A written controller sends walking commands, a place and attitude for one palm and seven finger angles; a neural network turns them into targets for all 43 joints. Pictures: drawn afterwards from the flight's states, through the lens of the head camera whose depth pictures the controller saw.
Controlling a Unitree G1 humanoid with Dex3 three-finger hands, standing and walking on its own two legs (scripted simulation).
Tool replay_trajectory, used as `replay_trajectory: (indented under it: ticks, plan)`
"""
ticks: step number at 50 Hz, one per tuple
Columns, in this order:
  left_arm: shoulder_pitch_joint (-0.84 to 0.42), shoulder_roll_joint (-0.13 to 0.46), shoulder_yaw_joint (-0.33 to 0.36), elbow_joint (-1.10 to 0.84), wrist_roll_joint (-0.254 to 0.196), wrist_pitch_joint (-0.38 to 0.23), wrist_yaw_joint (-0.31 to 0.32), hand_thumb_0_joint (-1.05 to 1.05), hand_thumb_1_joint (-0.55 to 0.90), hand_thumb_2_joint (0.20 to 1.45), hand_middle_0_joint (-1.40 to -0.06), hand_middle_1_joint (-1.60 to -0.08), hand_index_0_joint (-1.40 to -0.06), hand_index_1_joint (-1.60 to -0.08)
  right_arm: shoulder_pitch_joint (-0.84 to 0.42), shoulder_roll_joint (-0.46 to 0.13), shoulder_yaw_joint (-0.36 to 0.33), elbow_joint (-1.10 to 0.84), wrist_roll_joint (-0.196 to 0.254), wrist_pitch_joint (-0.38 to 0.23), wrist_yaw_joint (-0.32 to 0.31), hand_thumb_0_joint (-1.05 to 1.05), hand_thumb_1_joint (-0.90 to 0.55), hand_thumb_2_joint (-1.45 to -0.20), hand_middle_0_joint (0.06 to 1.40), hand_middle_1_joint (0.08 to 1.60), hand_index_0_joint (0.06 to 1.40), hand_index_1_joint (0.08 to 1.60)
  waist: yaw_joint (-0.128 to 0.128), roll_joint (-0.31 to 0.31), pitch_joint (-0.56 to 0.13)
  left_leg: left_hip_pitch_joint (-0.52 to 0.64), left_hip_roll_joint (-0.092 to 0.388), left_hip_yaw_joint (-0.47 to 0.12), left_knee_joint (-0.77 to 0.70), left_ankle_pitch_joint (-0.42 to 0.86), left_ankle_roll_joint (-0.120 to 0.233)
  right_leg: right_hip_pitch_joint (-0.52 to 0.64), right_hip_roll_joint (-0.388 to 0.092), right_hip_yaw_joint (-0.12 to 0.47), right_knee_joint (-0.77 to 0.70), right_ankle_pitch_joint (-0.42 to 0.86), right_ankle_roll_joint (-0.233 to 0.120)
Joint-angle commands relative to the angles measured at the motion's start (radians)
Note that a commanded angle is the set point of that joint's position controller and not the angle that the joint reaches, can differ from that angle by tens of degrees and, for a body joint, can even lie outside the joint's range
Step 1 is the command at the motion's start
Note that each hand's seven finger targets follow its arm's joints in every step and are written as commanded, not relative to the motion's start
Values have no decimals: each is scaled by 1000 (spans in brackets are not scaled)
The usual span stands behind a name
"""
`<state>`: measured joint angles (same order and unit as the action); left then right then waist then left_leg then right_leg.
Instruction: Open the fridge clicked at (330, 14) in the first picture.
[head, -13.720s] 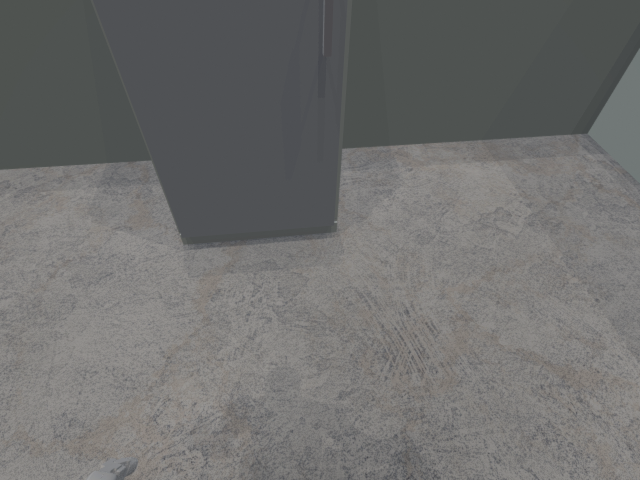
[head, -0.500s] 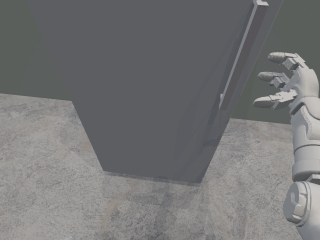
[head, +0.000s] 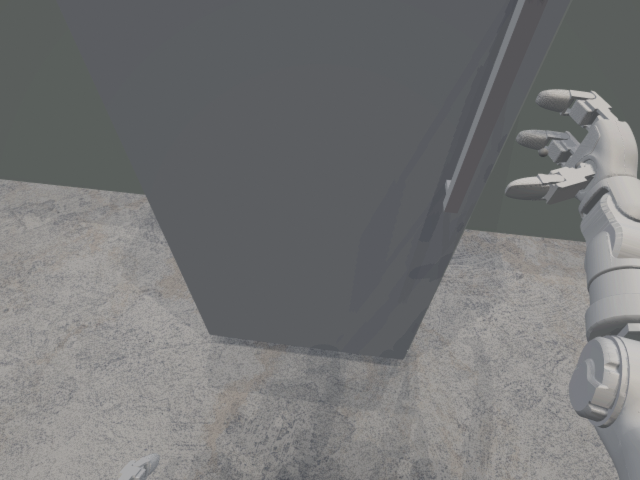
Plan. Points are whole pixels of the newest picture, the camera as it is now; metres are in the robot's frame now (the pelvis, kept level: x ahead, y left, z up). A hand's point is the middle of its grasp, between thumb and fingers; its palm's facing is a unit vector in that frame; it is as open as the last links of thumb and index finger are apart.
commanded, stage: feel for the door with the fingertips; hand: right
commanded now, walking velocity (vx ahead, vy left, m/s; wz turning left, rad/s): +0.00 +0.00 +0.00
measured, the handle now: (480, 116) +0.54 -0.13 +0.19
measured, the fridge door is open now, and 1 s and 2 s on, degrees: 0 0 0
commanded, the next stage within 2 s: slide the fingers in behind the handle in 1.06 s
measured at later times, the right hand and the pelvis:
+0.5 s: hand (504, 150) +0.47 -0.15 +0.19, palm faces +0.00 +1.00 +0.02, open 14.0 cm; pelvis +0.01 +0.00 +0.00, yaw +0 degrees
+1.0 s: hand (507, 137) +0.49 -0.16 +0.20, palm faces +0.01 +1.00 +0.01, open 14.0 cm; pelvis -0.01 +0.00 +0.00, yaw -1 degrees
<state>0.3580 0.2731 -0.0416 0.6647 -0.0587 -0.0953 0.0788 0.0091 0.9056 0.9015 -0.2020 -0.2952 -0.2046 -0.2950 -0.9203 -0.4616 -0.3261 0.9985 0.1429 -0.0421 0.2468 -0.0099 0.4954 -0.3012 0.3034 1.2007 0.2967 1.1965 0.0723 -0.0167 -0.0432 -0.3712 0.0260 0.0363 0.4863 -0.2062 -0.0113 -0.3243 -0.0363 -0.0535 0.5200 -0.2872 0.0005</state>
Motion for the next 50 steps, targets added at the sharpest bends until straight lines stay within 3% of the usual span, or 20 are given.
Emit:
replay_trajectory:
  ticks: [1, 2, 3, 6, 8, 11, 14, 19, 20, 22, 29, 32, 35, 36, 40, 41, 44, 47, 48, 50]
  plan:
    - [26, 150, 62, -91, -10, -32, 13, 0, 900, 900, -200, -300, -200, -300, -518, -222, -17, -229, 27, -50, 11, 0, 500, -300, 300, 1200, 300, 1200, 7, -8, -318, 174, -29, -3, -30, 265, 32, 91, 23, 34, -54, 241, -26]
    - [30, 153, 62, -87, -10, -31, 15, 0, 900, 900, -200, -300, -200, -300, -522, -236, -27, -209, 24, -40, 9, 0, 500, -300, 300, 1200, 300, 1200, 6, -11, -293, 160, -29, -4, -33, 242, 32, 77, 23, 35, -57, 220, -26]
    - [29, 152, 60, -87, -10, -33, 16, 0, 900, 900, -200, -300, -200, -300, -555, -207, 3, -221, 24, -36, 6, 0, 500, -300, 300, 1200, 300, 1200, 17, -27, -288, 147, -28, -3, -38, 220, 31, 80, 24, 36, -61, 200, -26]
    - [42, 151, 66, -80, -4, -40, 14, 0, 900, 900, -200, -300, -200, -300, -574, -203, -2, -263, 22, -45, -11, 0, 500, -300, 300, 1200, 300, 1200, 15, -37, -357, 164, -30, -3, -29, 247, 34, 115, 24, 41, -50, 242, -26]
    - [51, 149, 67, -72, 0, -46, 10, 0, 900, 900, -200, -300, -200, -300, -570, -194, -8, -256, 26, -49, -19, 0, 500, -300, 300, 1200, 300, 1200, 16, -26, -349, 160, -32, -1, -31, 249, 33, 115, 24, 41, -47, 245, -25]
    - [47, 146, 67, -73, 1, -45, 4, 0, 900, 900, -200, -300, -200, -300, -548, -168, 7, -271, 23, -52, -31, 0, 500, -300, 300, 1200, 300, 1200, 8, -41, -355, 171, -31, -1, -22, 276, 34, 110, 25, 36, -46, 269, -24]
    - [43, 143, 73, -86, 5, -44, -6, 0, 900, 900, -200, -300, -200, -300, -466, -171, -19, -320, 21, -48, -53, 0, 500, -300, 300, 1200, 300, 1200, -22, -33, -396, 210, -33, 7, -8, 317, 41, 128, 22, 36, -41, 334, -21]
    - [16, 136, 73, -102, 3, -30, -13, 0, 900, 900, -200, -300, -200, -300, -428, -132, -4, -368, 16, -8, -85, 0, 500, -300, 300, 1200, 300, 1200, -27, 27, -347, 231, -32, 9, -12, 339, 36, 98, 20, 26, -51, 335, -26]
    - [1, 132, 72, -109, -1, -29, -14, 0, 900, 900, -200, -300, -200, -300, -438, -124, 2, -407, 10, -2, -91, 0, 500, -300, 300, 1200, 300, 1200, -30, -19, -362, 221, -32, 4, -8, 347, 36, 120, 19, 21, -50, 345, -24]
    - [-4, 126, 68, -102, 0, -27, -11, 0, 900, 900, -200, -300, -200, -300, -486, -106, 19, -410, 4, 6, -109, 0, 500, -300, 300, 1200, 300, 1200, -14, -10, -331, 199, -34, 4, -18, 319, 35, 123, 20, 28, -53, 319, -24]
    - [5, 128, 63, -83, 8, -21, 1, 0, 900, 900, -200, -300, -200, -300, -538, -140, 1, -315, -13, -7, -132, 0, 500, -300, 300, 1200, 300, 1200, -2, 44, -324, 212, -26, -3, -29, 288, 31, 101, 25, 28, -56, 262, -30]
    - [5, 125, 60, -80, 5, -24, 0, 0, 900, 900, -200, -300, -200, -300, -563, -123, 19, -261, -18, -20, -116, 0, 500, -300, 300, 1200, 300, 1200, 3, -5, -321, 189, -25, -6, -24, 291, 34, 104, 29, 26, -52, 257, -26]
    - [16, 132, 64, -80, 5, -23, 1, 0, 900, 900, -200, -300, -200, -300, -569, -121, 21, -219, -8, -34, -97, 0, 500, -300, 300, 1200, 300, 1200, 12, 40, -337, 197, -24, -5, -17, 308, 31, 96, 29, 25, -44, 261, -28]
    - [14, 132, 61, -80, 3, -24, 1, 0, 900, 900, -200, -300, -200, -300, -588, -118, 29, -207, -5, -37, -90, 0, 500, -300, 300, 1200, 300, 1200, 14, 11, -327, 184, -23, -9, -20, 289, 31, 88, 32, 25, -45, 238, -27]
    - [29, 139, 62, -71, 3, -27, 2, 0, 900, 900, -200, -300, -200, -300, -614, -125, 36, -150, -7, -55, -82, 0, 500, -300, 300, 1200, 300, 1200, 29, 28, -298, 154, -22, -10, -23, 246, 28, 61, 31, 30, -44, 198, -29]
    - [36, 141, 63, -63, 4, -29, 2, 0, 900, 900, -200, -300, -200, -300, -654, -136, 37, -152, -9, -62, -83, 0, 500, -300, 300, 1200, 300, 1200, 37, -2, -299, 141, -22, -12, -25, 231, 28, 61, 31, 32, -43, 185, -26]
    - [60, 150, 67, -56, 7, -33, 3, 0, 900, 900, -200, -300, -200, -300, -679, -165, 21, -128, -10, -78, -84, 0, 500, -300, 300, 1200, 300, 1200, 46, 27, -321, 147, -24, -13, -22, 218, 27, 50, 30, 36, -36, 180, -30]
    - [79, 153, 67, -42, 8, -40, 2, 0, 900, 900, -200, -300, -200, -300, -731, -187, 17, -111, -20, -95, -85, 0, 500, -300, 300, 1200, 300, 1200, 55, -11, -334, 128, -25, -18, -20, 206, 26, 48, 31, 40, -33, 167, -26]
    - [86, 154, 69, -43, 12, -44, -1, 0, 900, 900, -200, -300, -200, -300, -728, -205, -2, -119, -22, -106, -86, 0, 500, -300, 300, 1200, 300, 1200, 45, -27, -363, 141, -26, -18, -15, 213, 28, 52, 33, 42, -33, 177, -24]
    - [101, 160, 71, -39, 14, -42, -1, 0, 900, 900, -200, -300, -200, -300, -687, -253, -46, -87, -22, -117, -87, 0, 500, -300, 300, 1200, 300, 1200, 38, 15, -390, 170, -28, -17, -4, 245, 28, 40, 30, 41, -26, 204, -27]
